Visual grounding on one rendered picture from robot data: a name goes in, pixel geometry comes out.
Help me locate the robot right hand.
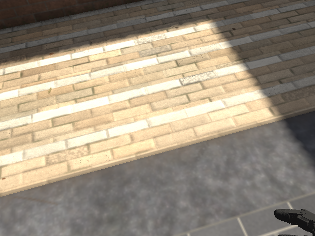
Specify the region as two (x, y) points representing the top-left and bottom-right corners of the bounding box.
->
(274, 208), (315, 236)

